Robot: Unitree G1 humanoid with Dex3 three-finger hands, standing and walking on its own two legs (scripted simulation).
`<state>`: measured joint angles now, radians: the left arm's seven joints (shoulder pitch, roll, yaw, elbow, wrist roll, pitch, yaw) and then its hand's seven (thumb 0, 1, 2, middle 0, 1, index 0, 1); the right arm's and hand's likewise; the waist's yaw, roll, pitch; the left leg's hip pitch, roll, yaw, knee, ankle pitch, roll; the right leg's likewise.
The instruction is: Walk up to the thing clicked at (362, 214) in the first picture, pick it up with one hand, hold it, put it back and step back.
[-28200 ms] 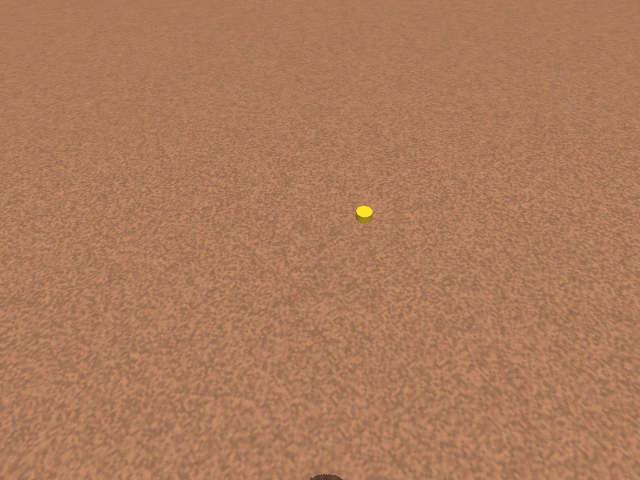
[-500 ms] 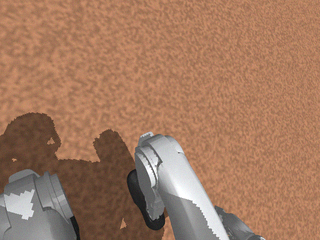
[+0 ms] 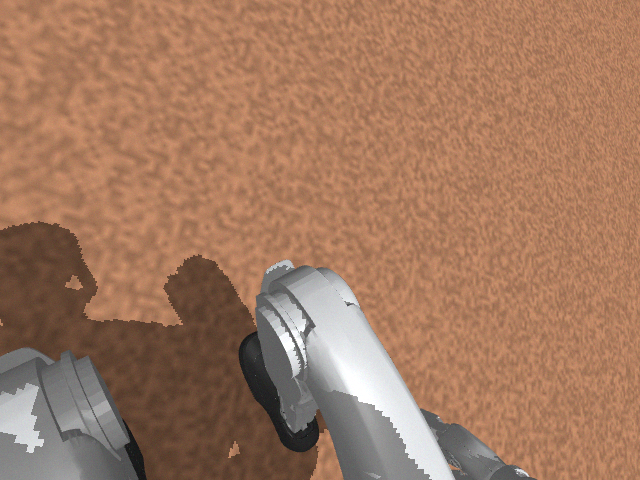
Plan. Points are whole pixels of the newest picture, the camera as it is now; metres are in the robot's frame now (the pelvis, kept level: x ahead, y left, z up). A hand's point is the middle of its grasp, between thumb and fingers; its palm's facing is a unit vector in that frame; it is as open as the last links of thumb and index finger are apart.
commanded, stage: rest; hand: left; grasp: from above
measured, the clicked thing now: out of the picture +0.46 +0.32 -0.28
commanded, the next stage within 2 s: open in 0.26 s
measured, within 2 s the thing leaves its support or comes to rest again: rests again in 0.06 s
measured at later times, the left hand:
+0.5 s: hand out of the picture +0.44 +0.32 -0.26, palm faces -0.45 -0.17 -0.88, open 8.9 cm
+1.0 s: hand out of the picture +0.45 +0.32 -0.26, palm faces -0.44 -0.16 -0.88, open 13.8 cm
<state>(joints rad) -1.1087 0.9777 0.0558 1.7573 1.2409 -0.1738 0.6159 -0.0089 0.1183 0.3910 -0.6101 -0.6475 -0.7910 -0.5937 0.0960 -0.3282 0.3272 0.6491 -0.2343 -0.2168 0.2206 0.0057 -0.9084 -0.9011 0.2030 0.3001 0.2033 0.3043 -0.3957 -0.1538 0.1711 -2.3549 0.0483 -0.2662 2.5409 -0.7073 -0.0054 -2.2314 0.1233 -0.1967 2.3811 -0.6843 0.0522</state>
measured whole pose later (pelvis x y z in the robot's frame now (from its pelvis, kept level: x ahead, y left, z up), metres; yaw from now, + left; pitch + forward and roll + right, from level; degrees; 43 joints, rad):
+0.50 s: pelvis +0.00 +0.00 +0.00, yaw -1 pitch +27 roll -15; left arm -1.10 1.01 0.05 1.75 1.22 -0.18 0.60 -0.01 0.13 0.42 -0.58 -0.65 -0.74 -0.63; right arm 0.08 -0.34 0.35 0.62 -0.24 -0.23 0.23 0.01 -0.91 -0.90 0.20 0.30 0.20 0.30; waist -0.40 -0.16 0.19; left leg -2.34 0.05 -0.28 2.54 -0.71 -0.01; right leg -2.21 0.13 -0.21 2.37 -0.68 0.05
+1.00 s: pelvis +0.00 +0.00 +0.01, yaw -1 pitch +27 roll -15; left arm -1.10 1.02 0.05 1.73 1.20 -0.16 0.60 0.00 -0.45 0.91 -0.13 -0.98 -0.14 -0.98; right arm 0.09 -0.34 0.35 0.61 -0.24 -0.23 0.23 0.01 -0.90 -0.90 0.20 0.30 0.20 0.30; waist -0.40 -0.17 0.20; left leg -2.33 0.05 -0.28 2.52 -0.71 0.00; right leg -2.20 0.13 -0.21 2.34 -0.68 0.06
